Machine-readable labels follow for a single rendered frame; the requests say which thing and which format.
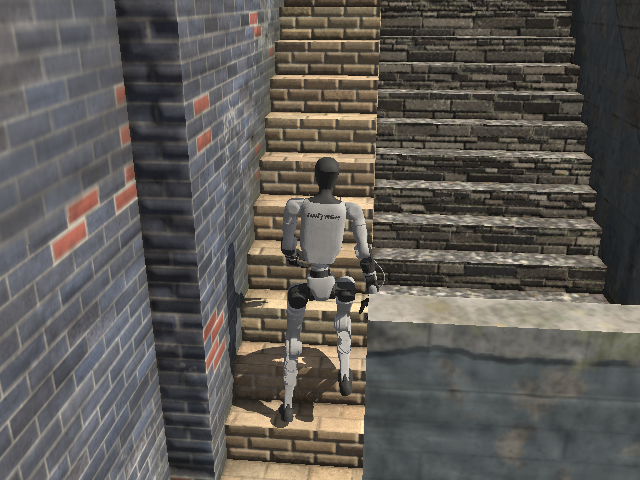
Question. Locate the robot left upper arm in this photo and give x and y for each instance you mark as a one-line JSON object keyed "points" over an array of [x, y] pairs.
{"points": [[293, 207]]}

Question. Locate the robot head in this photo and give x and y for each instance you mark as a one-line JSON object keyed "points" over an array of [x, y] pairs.
{"points": [[326, 173]]}

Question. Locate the left robot forearm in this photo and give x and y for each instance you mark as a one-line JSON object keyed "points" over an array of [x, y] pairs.
{"points": [[291, 255]]}

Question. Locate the right robot forearm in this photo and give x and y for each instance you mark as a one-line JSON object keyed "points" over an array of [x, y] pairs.
{"points": [[367, 265]]}

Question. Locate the right robot hand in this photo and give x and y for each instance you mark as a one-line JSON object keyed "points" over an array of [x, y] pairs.
{"points": [[363, 304]]}

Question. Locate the robot right upper arm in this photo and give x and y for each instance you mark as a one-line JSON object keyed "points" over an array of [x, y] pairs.
{"points": [[355, 213]]}

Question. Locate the left robot hand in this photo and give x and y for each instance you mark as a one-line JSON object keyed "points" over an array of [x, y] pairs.
{"points": [[297, 263]]}

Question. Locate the robot left thigh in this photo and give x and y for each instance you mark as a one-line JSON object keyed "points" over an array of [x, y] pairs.
{"points": [[297, 298]]}

